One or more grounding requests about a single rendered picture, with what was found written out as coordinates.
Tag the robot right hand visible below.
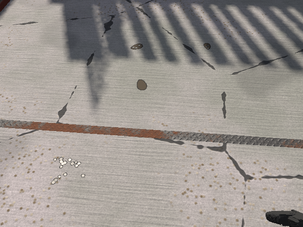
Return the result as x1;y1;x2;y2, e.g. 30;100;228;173
265;209;303;227

